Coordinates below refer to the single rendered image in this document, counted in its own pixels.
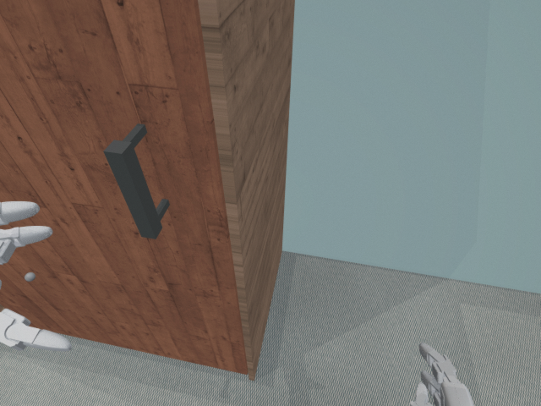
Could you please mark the robot right hand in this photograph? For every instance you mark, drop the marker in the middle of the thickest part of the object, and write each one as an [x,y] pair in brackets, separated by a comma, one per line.
[443,386]

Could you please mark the handle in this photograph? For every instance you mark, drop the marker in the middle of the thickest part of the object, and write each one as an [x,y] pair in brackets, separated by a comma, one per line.
[127,171]

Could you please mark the robot left hand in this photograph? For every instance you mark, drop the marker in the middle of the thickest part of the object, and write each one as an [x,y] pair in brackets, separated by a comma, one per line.
[14,328]

